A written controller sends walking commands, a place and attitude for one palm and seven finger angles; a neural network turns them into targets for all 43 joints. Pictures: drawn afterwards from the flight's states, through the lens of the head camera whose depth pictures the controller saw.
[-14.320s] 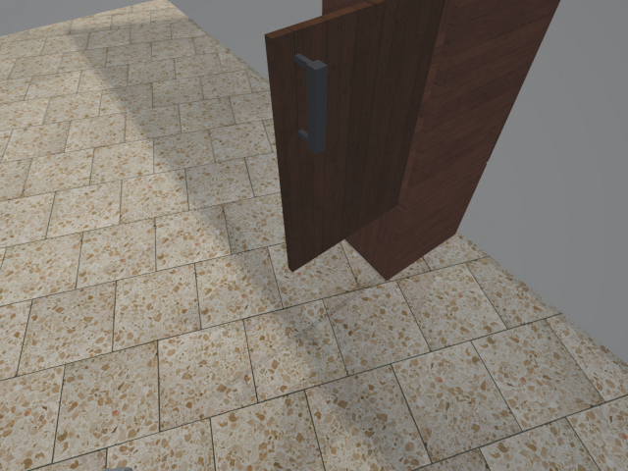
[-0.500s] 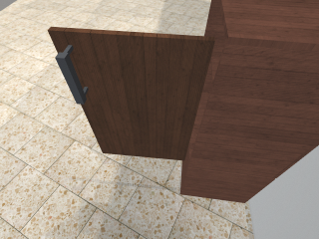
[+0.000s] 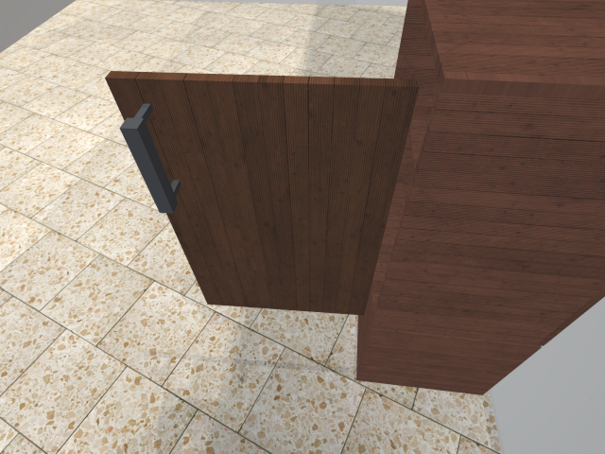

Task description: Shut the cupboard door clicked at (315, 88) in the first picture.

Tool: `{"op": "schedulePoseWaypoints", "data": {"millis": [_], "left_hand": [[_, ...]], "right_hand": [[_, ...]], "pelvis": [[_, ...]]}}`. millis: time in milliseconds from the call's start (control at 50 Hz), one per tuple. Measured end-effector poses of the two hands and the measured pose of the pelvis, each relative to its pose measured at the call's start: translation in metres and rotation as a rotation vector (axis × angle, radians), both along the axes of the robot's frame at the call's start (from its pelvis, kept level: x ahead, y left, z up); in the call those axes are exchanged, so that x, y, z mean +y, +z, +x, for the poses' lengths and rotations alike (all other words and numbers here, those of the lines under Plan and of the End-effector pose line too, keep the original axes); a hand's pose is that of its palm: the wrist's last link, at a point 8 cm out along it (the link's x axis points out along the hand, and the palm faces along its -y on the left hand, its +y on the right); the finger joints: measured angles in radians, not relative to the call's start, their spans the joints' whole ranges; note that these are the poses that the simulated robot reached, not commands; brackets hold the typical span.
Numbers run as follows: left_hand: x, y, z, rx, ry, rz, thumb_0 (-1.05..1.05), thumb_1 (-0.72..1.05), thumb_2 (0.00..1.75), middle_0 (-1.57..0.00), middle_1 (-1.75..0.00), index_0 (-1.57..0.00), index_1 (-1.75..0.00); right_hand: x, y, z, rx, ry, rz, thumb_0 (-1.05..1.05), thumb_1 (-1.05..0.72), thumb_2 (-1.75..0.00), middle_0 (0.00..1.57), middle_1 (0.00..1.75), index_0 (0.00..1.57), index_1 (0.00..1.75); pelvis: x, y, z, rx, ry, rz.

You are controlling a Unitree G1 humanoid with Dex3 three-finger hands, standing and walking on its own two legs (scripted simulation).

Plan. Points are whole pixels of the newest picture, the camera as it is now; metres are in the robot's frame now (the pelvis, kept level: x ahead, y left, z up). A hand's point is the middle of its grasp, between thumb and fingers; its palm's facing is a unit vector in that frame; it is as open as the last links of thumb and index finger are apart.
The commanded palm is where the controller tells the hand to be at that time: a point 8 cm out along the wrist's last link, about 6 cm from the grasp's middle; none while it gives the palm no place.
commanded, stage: look again from close up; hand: left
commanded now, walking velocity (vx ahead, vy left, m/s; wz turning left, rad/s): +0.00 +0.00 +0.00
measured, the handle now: (157, 160) +0.47 +0.24 +0.14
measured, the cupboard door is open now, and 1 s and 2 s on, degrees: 92 92 92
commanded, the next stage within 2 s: raise the hand and make a fist in 0.42 s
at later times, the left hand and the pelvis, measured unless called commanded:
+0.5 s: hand out of the picture +0.01 +0.17 -0.17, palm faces +0.00 -0.98 -0.20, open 7.4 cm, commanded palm none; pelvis +0.01 -0.01 +0.00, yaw -1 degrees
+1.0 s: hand out of the picture +0.09 +0.18 -0.03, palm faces +0.12 -0.99 -0.05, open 5.9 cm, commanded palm +0.11 +0.22 +0.00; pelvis -0.05 -0.04 -0.06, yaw +2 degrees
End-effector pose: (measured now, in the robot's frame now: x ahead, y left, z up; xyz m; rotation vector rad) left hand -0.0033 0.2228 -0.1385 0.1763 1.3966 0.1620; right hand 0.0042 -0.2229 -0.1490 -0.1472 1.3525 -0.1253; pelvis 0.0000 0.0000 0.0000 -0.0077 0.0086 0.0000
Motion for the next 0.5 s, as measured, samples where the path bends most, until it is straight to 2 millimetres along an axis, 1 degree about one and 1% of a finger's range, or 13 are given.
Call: {"op": "schedulePoseWaypoints", "data": {"millis": [100, 220, 360, 500], "left_hand": [[0.003, 0.002, 0.002, -0.011, 0.005, 0.006, 0.01, 0.91, 0.9, -0.2, -0.29, -0.2, -0.3], [0.001, 0.001, 0.005, -0.009, -0.003, -0.003, 0.01, 0.91, 0.9, -0.2, -0.29, -0.19, -0.3], [-0.003, -0.001, 0.006, 0.005, -0.002, -0.011, 0.01, 0.91, 0.9, -0.2, -0.29, -0.2, -0.3], [-0.008, -0.002, 0.006, 0.018, -0.001, -0.019, 0.01, 0.92, 0.9, -0.2, -0.29, -0.2, -0.3]], "right_hand": [[0.005, -0.003, -0.001, 0.001, 0.012, 0.011, 0.01, -0.93, -0.9, 0.2, 0.3, 0.2, 0.3], [0.008, -0.002, -0.007, 0.025, 0.013, 0.021, 0.01, -0.93, -0.9, 0.2, 0.3, 0.2, 0.3], [0.008, 0.001, -0.013, 0.059, 0.007, 0.021, 0.01, -0.91, -0.9, 0.2, 0.3, 0.2, 0.3], [0.005, 0.003, -0.012, 0.072, -0.002, 0.015, 0.0, -0.91, -0.9, 0.2, 0.3, 0.19, 0.3]], "pelvis": [[0.003, 0.0, 0.001, -0.016, -0.004, 0.008], [0.002, 0.001, 0.001, -0.015, -0.009, 0.014], [-0.002, 0.002, 0.003, -0.012, -0.009, 0.016], [-0.005, 0.003, 0.006, -0.01, -0.011, 0.015]]}}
